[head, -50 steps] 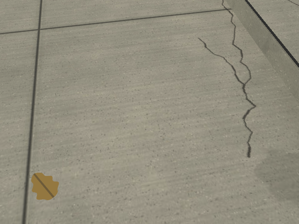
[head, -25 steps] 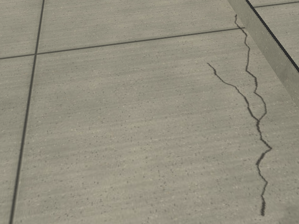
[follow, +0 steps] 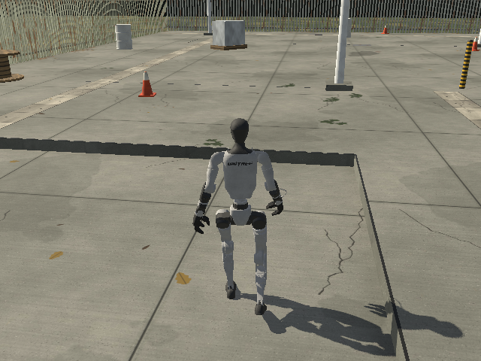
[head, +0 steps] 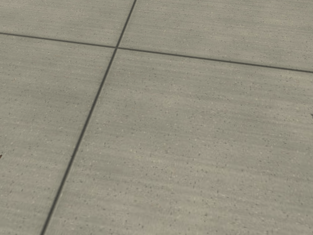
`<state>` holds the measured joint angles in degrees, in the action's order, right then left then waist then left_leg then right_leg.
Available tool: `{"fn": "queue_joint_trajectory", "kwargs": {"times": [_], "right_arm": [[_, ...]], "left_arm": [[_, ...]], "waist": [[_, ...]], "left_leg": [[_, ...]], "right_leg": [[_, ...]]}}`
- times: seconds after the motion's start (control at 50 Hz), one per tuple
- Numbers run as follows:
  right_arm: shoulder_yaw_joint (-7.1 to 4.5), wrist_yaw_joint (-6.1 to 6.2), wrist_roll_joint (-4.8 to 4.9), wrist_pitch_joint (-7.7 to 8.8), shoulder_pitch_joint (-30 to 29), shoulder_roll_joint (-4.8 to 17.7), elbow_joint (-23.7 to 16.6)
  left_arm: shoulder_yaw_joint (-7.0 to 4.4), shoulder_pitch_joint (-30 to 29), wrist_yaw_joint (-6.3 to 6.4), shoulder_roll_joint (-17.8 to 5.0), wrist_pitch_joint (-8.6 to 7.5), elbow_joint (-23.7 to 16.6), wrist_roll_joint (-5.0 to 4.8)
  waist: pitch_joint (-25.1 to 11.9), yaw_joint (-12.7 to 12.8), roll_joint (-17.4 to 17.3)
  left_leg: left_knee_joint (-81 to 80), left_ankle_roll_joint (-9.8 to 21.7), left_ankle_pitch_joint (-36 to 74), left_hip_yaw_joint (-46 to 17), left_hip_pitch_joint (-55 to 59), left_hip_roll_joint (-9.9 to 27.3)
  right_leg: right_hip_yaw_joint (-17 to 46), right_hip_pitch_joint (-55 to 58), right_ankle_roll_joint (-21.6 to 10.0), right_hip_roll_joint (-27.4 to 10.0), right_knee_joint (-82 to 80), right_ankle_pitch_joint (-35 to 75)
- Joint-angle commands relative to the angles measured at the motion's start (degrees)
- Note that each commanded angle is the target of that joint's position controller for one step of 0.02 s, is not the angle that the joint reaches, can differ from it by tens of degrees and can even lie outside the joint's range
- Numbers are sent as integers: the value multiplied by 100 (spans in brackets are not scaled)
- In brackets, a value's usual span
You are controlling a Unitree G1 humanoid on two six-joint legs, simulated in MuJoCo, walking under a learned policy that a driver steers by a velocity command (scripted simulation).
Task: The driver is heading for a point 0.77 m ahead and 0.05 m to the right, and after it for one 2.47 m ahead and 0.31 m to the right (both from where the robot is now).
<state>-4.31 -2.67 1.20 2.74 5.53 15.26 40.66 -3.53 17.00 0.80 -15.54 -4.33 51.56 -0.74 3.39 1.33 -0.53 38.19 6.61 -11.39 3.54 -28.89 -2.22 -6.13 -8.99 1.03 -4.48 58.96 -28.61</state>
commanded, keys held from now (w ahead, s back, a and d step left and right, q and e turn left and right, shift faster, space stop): w+q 0.08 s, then w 0.74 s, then w+e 0.18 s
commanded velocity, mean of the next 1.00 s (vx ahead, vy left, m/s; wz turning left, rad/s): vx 0.50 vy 0.00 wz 0.15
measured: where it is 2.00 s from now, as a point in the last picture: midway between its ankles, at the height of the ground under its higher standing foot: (174, 109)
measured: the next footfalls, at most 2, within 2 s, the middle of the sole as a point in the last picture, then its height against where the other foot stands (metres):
right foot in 0.46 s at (192, 230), level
left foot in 1.00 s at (128, 171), level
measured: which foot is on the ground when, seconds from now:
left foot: down 0.00-0.46, up 0.48-0.98, down 1.00-1.00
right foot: up 0.00-0.44, down 0.46-1.00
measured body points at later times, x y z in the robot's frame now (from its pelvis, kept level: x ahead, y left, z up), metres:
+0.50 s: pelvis +0.29 -0.03 +0.01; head +0.32 -0.03 +0.46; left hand +0.47 +0.24 -0.07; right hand +0.36 -0.31 -0.12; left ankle +0.10 +0.06 -0.69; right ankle +0.42 -0.11 -0.72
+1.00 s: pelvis +0.56 +0.03 +0.01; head +0.59 +0.04 +0.46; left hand +0.49 +0.30 -0.12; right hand +0.83 -0.15 -0.05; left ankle +0.67 +0.16 -0.72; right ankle +0.42 -0.11 -0.71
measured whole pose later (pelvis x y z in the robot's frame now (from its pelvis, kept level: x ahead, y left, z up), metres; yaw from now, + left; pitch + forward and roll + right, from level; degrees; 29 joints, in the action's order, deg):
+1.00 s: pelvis +0.56 +0.03 +0.01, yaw +6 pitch +3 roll -1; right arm -2.0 -2.0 0.5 6.0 0.9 13.6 38.4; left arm -3.0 24.6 0.1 -15.9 -3.1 51.4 -1.2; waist 0.5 5.6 -1.1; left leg 27.0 2.1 -1.7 -0.8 -27.9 1.6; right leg 1.9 0.9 -0.7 1.6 20.7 -24.0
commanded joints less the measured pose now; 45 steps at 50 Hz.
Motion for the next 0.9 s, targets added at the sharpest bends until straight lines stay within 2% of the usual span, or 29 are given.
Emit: {"fn": "queue_joint_trajectory", "kwargs": {"times": [0.02,0.04,0.06,0.1,0.14,0.18,0.24,0.28,0.34,0.4,0.42,0.44,0.46,0.48,0.5,0.52,0.54,0.56,0.58,0.6,0.62,0.66,0.72,0.8,0.86,0.9], "right_arm": [[-298,57,-36,122,1560,1011,-4],[-238,57,-8,137,1092,816,-105],[-177,74,-41,141,782,635,-208],[-154,116,-69,162,650,598,-284],[-171,182,-67,198,819,705,-219],[-168,253,-61,196,1063,742,-106],[-148,294,-40,173,1316,748,10],[-147,293,-34,178,1467,813,91],[-147,298,-18,156,1695,839,243],[-175,345,-27,90,1719,909,328],[-186,354,-32,67,1637,948,319],[-178,355,-35,45,1503,955,291],[-114,343,-70,39,1427,828,234],[7,342,-192,63,1664,530,124],[121,301,-32,166,2414,103,185],[33,278,57,220,1987,673,213],[-15,258,92,251,1333,861,34],[-1,269,15,263,1003,801,-36],[-25,273,-63,256,919,737,-60],[-35,269,-71,223,1050,658,-42],[-24,272,-54,185,1182,562,1],[1,294,-73,125,1171,435,-1],[37,310,-113,124,614,356,-170],[98,240,-85,193,-110,207,-323],[107,158,-46,245,-677,209,-514],[95,85,-25,308,-897,265,-629]], "left_arm": [[-73,-731,-105,-709,-505,-991,-199],[-87,-678,-49,-688,-500,-896,-60],[-150,-548,-20,-760,-431,-857,45],[-172,-348,-37,-686,-262,-859,97],[-133,-459,-26,-523,-163,-912,151],[-84,-871,-19,-420,-145,-1048,160],[-14,-1448,-79,-294,-183,-1180,109],[7,-1785,-138,-300,-214,-1265,56],[-7,-2125,-229,-419,-274,-1424,30],[-38,-2006,-307,-533,-335,-1475,36],[-70,-1768,-309,-604,-346,-1427,36],[-141,-1250,-288,-719,-354,-1288,45],[-239,-417,-256,-946,-357,-1078,89],[-320,552,-230,-1337,-347,-969,155],[-360,902,-290,-1438,-303,-750,120],[-223,802,-290,-909,-287,-785,-17],[-156,327,-257,-722,-246,-866,-20],[-113,-43,-253,-673,-211,-941,48],[-77,-242,-263,-582,-208,-963,98],[-45,-321,-266,-521,-225,-961,143],[-40,-331,-273,-499,-242,-932,125],[-63,-256,-258,-605,-276,-841,78],[-111,-68,-184,-782,-230,-717,56],[-110,258,-134,-845,-150,-552,-8],[-108,633,-128,-865,-74,-370,-50],[-122,728,-99,-902,2,-306,-64]], "waist": [[-1349,-690,-324],[-959,-384,110],[-779,-156,45],[-716,38,-71],[-632,28,-96],[-498,-125,-195],[-410,-403,-357],[-285,-567,-426],[-104,-685,-427],[-107,-536,-520],[-217,-390,-584],[-517,-87,-574],[-1144,294,-435],[-2069,504,375],[-2577,215,2040],[-2033,423,1276],[-1197,402,748],[-761,249,258],[-518,89,196],[-521,-71,360],[-540,-143,480],[-480,-195,507],[-339,-73,377],[-214,198,393],[-39,399,378],[31,391,423]], "left_leg": [[-2151,1399,85,-3730,4224,1863],[-2168,1186,630,-3053,3306,1580],[-2264,1074,1124,-2610,2637,1382],[-2474,1062,1642,-2251,2017,1187],[-2575,1052,2195,-1826,1737,1083],[-2621,923,2370,-1545,1709,963],[-2597,649,1856,-1283,1784,793],[-2627,608,1311,-1381,1876,899],[-2388,625,1253,-1683,2495,1234],[-2043,496,1846,-1882,3064,1505],[-1811,425,2473,-1845,3112,1476],[-1264,322,3436,-1673,3056,1280],[-228,163,3651,-1418,2638,953],[1622,-82,1908,-1117,1300,412],[3268,-403,-2044,-1073,-672,-395],[3805,-356,-2061,-1459,-1366,-48],[3749,-335,-1480,-1205,-1611,251],[3469,-355,-1004,-1001,-1405,512],[3126,-387,-723,-950,-1206,684],[2922,-410,-559,-946,-890,818],[2746,-449,-494,-890,-731,858],[2396,-555,-338,-771,-770,916],[1506,-700,454,-687,-1119,979],[127,-696,1534,-503,-861,801],[-430,-683,1597,-460,-790,648],[-721,-627,1329,-505,-789,554]], "right_leg": [[1117,-3925,-275,134,1960,368],[1095,-3544,-256,-110,1468,742],[1099,-3099,-206,-267,1068,972],[1032,-2652,-55,-339,680,1217],[893,-2651,105,-311,202,1629],[820,-2803,192,-266,-558,2288],[752,-2590,142,-81,-1858,3356],[702,-2477,92,37,-2374,3699],[770,-2775,-80,95,-2760,3431],[756,-2707,-335,175,-3025,2756],[654,-2333,-432,283,-3081,2529],[471,-1549,-571,470,-3253,2566],[614,-221,-806,289,-3143,2857],[2008,1673,-1319,-846,-2931,2959],[4581,3137,-2048,-1804,-3757,1572],[4719,2869,-1806,-1675,-4113,485],[3867,2042,-1563,-1505,-4230,620],[3268,1209,-1469,-1289,-4370,1274],[2889,659,-1453,-1095,-4517,1823],[2604,345,-1423,-939,-4647,2177],[2369,193,-1444,-830,-4770,2401],[1991,9,-1517,-779,-4940,2893],[1605,101,-1497,-728,-5099,3351],[1120,230,-1261,-511,-5097,3350],[1270,493,-1268,-653,-4930,3197],[1479,769,-1254,-807,-4699,3237]]}}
